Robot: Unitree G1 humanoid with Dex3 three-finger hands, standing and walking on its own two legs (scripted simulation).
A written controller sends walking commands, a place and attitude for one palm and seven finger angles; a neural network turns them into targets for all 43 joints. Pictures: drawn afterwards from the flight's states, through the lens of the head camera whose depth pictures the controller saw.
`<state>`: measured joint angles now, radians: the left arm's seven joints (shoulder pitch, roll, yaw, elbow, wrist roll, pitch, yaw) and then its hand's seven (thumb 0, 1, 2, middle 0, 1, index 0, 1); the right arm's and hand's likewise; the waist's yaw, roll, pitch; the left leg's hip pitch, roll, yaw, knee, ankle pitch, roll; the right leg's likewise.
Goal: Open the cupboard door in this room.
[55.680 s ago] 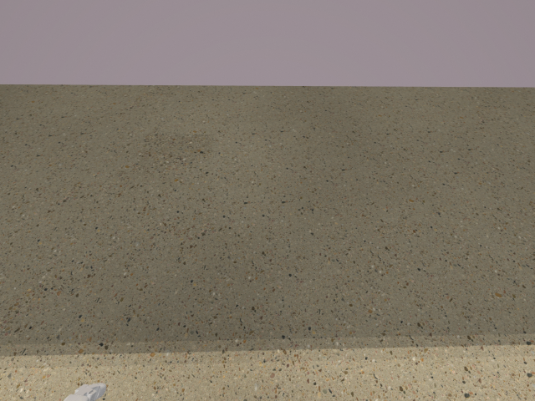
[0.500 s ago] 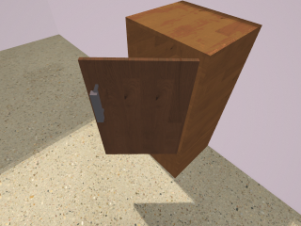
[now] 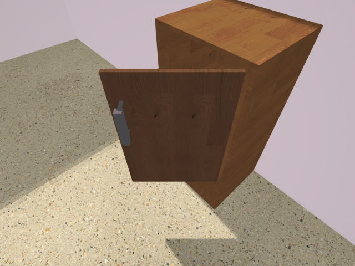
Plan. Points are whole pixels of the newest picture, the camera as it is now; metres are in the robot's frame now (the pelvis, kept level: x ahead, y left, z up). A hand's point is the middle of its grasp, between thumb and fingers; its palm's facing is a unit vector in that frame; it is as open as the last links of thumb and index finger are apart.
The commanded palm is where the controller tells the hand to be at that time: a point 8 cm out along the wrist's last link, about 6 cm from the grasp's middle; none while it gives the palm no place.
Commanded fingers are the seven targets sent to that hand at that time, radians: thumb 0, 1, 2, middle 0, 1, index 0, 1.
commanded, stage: look again from close up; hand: left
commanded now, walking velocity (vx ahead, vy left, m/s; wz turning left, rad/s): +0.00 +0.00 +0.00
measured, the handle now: (123, 123) +0.53 +0.21 -0.01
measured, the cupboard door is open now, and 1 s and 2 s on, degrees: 48 48 48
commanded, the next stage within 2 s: raise the hand with hooked fingers in 0.36 s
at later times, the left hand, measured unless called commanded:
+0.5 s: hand out of the picture +0.04 +0.16 -0.17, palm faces +0.07 -0.98 -0.19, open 7.4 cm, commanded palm +0.11 +0.21 -0.07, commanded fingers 0.00 0.83 0.87 -0.20 -0.34 -0.20 -0.34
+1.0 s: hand (104, 252) +0.17 +0.18 -0.05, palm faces +0.16 -0.99 -0.06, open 9.3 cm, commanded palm +0.16 +0.23 -0.04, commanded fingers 0.00 0.25 0.62 -0.25 -0.72 -0.25 -0.72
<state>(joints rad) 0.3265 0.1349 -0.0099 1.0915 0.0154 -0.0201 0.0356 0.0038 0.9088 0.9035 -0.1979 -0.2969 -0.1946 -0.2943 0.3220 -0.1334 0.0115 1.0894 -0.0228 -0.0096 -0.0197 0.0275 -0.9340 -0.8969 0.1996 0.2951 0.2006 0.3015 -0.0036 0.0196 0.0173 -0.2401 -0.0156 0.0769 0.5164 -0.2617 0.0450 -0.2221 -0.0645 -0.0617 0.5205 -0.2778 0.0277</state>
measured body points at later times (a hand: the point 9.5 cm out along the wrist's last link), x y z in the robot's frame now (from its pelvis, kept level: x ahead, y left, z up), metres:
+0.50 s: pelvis +0.01 -0.01 +0.00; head +0.03 +0.00 +0.45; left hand +0.03 +0.22 -0.15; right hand +0.04 -0.24 -0.15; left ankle +0.01 +0.09 -0.74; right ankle +0.00 -0.14 -0.74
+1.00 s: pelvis -0.02 -0.05 -0.10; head +0.05 -0.03 +0.35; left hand +0.15 +0.23 -0.05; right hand +0.22 -0.29 -0.15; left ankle +0.01 +0.09 -0.73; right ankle +0.00 -0.14 -0.74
